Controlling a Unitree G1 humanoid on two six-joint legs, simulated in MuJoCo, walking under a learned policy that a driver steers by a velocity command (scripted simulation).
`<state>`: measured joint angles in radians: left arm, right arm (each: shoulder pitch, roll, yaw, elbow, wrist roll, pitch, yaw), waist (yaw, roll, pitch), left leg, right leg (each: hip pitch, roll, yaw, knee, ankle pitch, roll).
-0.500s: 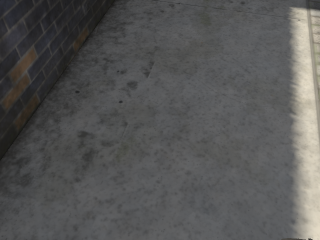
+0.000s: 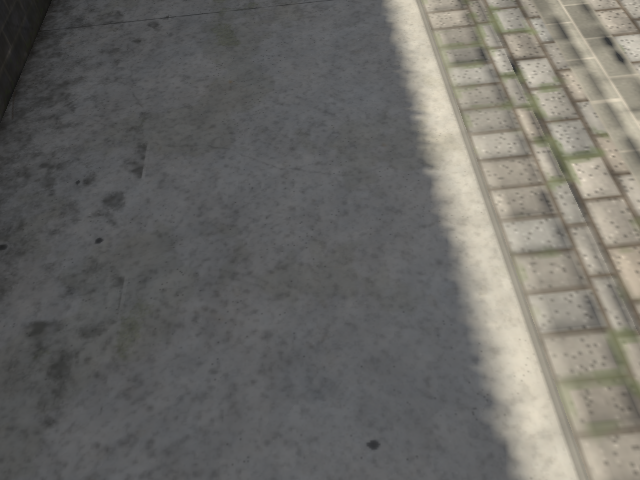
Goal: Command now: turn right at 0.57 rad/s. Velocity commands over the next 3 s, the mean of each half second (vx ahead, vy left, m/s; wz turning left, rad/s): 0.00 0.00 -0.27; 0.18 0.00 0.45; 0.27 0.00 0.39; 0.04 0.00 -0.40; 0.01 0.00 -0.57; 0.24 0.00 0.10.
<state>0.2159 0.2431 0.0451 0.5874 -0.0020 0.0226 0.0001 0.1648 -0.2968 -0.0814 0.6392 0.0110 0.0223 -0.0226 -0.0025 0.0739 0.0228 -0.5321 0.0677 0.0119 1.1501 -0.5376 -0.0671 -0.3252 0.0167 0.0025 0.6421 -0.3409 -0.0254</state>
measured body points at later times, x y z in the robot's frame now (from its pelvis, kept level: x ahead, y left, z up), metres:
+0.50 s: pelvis +0.01 +0.03 +0.01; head +0.03 +0.04 +0.46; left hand +0.21 +0.25 -0.08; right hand +0.17 -0.22 -0.07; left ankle +0.03 +0.13 -0.72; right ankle +0.00 -0.11 -0.72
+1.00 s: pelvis +0.06 +0.06 +0.01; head +0.07 +0.08 +0.46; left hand +0.07 +0.37 -0.11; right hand +0.31 -0.16 -0.05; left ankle +0.08 +0.18 -0.72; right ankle +0.00 -0.12 -0.72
